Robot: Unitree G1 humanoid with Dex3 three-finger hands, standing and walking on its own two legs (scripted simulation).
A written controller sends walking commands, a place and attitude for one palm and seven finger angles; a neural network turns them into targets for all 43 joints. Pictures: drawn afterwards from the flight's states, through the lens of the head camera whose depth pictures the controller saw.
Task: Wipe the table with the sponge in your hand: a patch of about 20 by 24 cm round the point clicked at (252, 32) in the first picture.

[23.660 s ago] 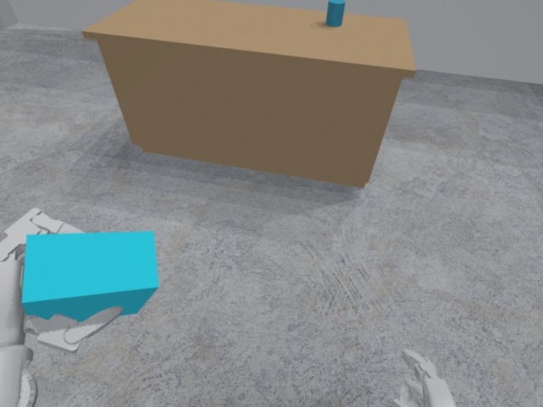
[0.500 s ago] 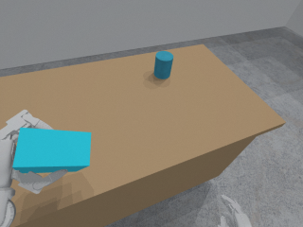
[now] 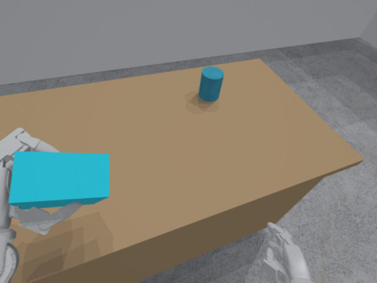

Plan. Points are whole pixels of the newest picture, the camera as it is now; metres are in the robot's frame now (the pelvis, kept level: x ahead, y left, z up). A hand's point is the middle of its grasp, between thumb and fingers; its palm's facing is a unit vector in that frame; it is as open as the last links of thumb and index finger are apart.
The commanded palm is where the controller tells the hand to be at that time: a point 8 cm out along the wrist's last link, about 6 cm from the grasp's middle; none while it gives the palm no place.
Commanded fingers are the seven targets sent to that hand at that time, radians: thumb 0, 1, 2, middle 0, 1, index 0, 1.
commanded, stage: come to a stop and stand still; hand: left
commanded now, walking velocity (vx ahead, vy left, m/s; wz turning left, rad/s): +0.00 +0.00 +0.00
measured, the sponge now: (75, 182) +0.23 +0.22 +0.14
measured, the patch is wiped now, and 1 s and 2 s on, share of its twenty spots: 0.00 0.00 0.00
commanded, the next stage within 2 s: look again from close up in 0.04 s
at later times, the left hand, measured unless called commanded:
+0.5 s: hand (56, 189) +0.21 +0.23 +0.16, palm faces +0.36 -0.86 -0.37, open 10.4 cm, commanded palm +0.15 +0.27 +0.17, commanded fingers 0.00 0.10 1.30 -1.20 -1.60 -1.20 -1.60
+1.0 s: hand (53, 197) +0.19 +0.23 +0.16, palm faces +0.43 -0.65 -0.63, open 10.4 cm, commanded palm +0.16 +0.25 +0.18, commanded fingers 0.00 0.10 1.30 -1.20 -1.60 -1.20 -1.60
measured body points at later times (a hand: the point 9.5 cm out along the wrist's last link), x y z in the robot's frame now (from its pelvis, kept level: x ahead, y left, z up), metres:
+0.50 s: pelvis -0.01 -0.01 +0.00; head +0.00 +0.01 +0.45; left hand +0.18 +0.27 +0.18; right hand +0.16 -0.24 -0.07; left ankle +0.01 +0.06 -0.74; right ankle +0.01 -0.13 -0.74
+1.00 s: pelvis -0.02 -0.06 -0.02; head -0.02 -0.07 +0.43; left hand +0.16 +0.26 +0.19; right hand +0.21 -0.27 -0.09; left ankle +0.01 +0.06 -0.74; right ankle +0.01 -0.13 -0.74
